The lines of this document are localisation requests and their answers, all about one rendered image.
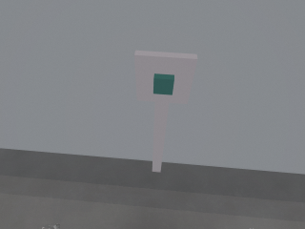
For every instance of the button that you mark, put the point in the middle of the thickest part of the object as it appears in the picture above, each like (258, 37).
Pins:
(163, 83)

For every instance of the panel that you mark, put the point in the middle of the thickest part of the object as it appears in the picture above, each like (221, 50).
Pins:
(182, 66)

